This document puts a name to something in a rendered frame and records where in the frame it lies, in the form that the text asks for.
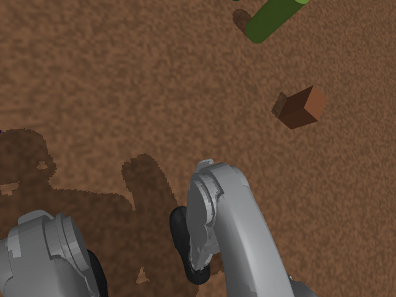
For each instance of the right robot foot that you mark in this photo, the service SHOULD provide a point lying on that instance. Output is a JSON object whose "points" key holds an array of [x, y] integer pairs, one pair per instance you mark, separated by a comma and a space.
{"points": [[181, 239]]}

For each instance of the right robot hand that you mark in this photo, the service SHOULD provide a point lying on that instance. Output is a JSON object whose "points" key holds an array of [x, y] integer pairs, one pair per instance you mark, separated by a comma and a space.
{"points": [[300, 289]]}

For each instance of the left robot foot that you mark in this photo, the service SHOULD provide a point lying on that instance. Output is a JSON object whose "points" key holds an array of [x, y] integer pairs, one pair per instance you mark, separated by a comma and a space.
{"points": [[99, 274]]}

